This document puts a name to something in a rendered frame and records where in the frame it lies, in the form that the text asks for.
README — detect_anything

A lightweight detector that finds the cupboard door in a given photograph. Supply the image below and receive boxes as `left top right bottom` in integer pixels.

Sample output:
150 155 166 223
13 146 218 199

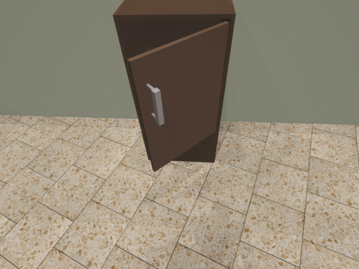
127 21 229 172

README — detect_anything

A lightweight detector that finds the handle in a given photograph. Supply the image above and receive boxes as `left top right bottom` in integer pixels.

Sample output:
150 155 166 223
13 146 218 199
146 84 164 126

